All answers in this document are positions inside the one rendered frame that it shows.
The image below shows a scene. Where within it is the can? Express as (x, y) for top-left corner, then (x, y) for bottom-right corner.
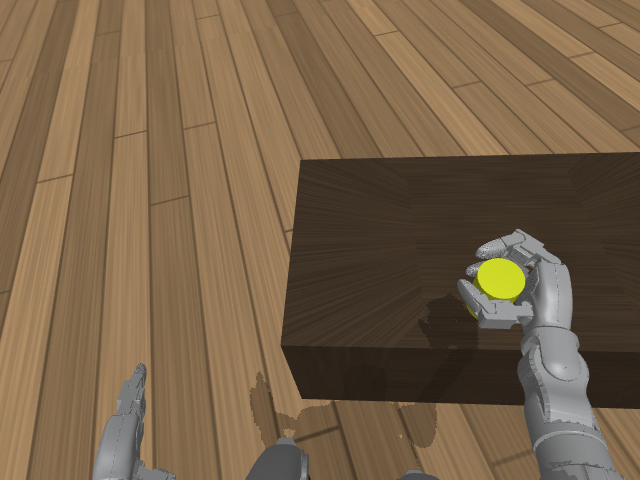
(466, 258), (525, 319)

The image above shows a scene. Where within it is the left robot hand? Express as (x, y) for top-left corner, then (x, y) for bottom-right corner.
(92, 364), (176, 480)

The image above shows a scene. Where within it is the right robot hand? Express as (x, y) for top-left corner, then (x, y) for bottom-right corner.
(457, 229), (573, 334)

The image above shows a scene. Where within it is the right robot arm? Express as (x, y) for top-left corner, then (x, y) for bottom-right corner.
(517, 326), (627, 480)

